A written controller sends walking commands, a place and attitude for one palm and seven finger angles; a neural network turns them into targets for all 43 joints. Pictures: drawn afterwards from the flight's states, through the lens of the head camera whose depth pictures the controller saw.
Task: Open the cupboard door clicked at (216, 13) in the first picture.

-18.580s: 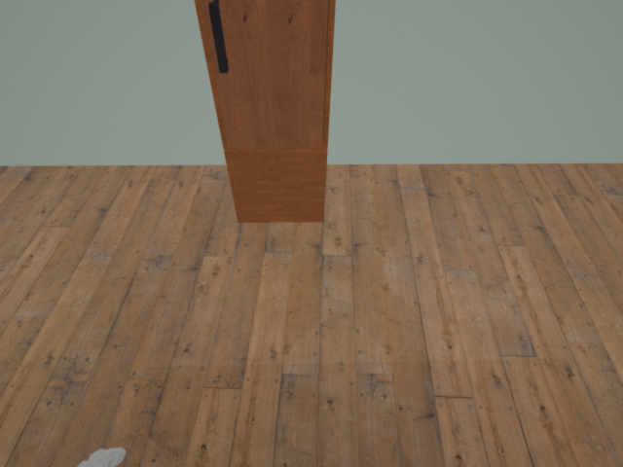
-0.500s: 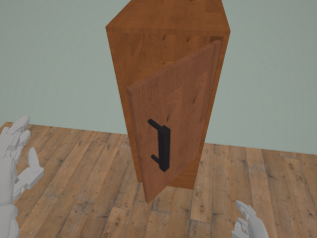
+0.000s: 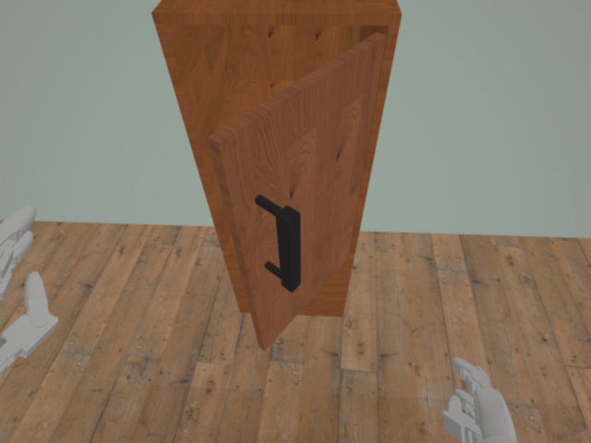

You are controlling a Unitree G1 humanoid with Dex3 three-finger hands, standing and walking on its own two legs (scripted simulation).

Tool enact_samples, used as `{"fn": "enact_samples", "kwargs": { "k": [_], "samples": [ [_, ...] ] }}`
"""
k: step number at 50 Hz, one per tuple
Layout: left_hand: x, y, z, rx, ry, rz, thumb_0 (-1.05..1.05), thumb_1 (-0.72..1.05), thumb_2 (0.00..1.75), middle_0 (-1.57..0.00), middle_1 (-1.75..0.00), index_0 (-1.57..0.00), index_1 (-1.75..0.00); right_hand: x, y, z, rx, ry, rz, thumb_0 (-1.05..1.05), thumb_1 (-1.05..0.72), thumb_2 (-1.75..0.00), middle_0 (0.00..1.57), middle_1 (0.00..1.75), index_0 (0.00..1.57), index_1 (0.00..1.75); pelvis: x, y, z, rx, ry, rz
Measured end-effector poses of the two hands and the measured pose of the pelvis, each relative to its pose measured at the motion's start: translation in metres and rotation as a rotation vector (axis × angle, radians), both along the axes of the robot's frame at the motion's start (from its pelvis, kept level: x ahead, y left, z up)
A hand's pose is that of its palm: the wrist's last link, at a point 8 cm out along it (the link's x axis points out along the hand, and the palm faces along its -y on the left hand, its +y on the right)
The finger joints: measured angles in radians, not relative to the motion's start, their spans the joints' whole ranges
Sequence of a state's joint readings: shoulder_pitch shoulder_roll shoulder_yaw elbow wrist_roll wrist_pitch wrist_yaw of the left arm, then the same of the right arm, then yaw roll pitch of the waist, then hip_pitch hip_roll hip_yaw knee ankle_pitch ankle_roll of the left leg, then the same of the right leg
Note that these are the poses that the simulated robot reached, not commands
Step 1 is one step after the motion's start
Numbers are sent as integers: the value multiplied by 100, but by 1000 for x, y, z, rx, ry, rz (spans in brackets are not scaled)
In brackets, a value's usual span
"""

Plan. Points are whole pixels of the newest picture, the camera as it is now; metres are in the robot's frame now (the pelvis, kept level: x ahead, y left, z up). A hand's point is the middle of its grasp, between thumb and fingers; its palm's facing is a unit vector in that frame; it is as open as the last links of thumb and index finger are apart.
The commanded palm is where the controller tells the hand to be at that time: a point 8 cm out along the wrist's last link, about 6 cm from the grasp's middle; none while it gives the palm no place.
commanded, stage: step back with the hand held close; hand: left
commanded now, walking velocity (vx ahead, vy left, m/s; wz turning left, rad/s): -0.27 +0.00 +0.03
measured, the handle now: (278, 246) +0.38 +0.05 +0.04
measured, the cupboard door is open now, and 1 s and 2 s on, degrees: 53 53 53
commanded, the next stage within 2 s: stop stepping back and stand still in 0.96 s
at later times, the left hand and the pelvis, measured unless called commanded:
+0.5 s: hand out of the picture +0.13 +0.26 +0.16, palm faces +0.43 -0.78 -0.46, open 7.4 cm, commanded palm +0.06 +0.31 +0.17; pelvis -0.07 +0.01 -0.02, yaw +1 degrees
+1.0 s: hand out of the picture +0.06 +0.28 +0.15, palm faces +0.31 -0.80 -0.52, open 7.4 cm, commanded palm -0.02 +0.31 +0.17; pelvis -0.16 +0.02 +0.00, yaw +0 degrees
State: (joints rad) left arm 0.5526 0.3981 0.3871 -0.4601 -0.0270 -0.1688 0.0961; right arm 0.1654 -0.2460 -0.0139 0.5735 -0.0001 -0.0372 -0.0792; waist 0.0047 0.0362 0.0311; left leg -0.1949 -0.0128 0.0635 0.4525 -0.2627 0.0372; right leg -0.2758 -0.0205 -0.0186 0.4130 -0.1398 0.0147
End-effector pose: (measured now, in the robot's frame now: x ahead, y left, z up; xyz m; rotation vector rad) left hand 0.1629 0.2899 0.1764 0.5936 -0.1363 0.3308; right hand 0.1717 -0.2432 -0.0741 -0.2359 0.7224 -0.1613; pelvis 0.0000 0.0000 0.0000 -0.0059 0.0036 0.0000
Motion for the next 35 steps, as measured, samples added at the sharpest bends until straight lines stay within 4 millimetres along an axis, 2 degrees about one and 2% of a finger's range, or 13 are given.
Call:
{"fn": "enact_samples", "kwargs": {
  "k": [8,15,22,28,32,35],
  "samples": [
    [-28,12,-1,23,-51,12,2,89,90,-22,-31,-22,-30,-31,4,1,-27,2,-8,1,-90,-90,21,30,20,30,-26,5,-6,9,-7,-1],
    [-55,11,0,44,-145,42,2,89,90,-21,-31,-22,-30,-53,12,-7,-18,-18,28,1,-90,-90,21,30,20,30,-46,2,-17,14,-28,11],
    [-69,6,-3,5,-199,6,1,89,90,-21,-31,-21,-30,-79,13,-15,-21,13,30,1,-90,-90,21,30,20,30,-66,4,-21,-3,-20,16],
    [-81,16,3,52,-182,1,1,89,90,-22,-31,-22,-30,-104,17,-12,-36,34,2,1,-90,-90,21,30,20,30,-77,8,-16,-34,-17,39],
    [-93,22,11,62,-188,38,1,89,90,-22,-31,-22,-30,-111,21,-10,-17,45,30,1,-90,-90,21,30,20,30,-80,3,-9,-37,19,32],
    [-97,15,6,46,-172,32,1,89,90,-21,-31,-21,-30,-109,20,-12,-9,39,67,1,-90,-90,21,30,20,30,-92,-2,-11,-18,45,-2]
  ]
}}
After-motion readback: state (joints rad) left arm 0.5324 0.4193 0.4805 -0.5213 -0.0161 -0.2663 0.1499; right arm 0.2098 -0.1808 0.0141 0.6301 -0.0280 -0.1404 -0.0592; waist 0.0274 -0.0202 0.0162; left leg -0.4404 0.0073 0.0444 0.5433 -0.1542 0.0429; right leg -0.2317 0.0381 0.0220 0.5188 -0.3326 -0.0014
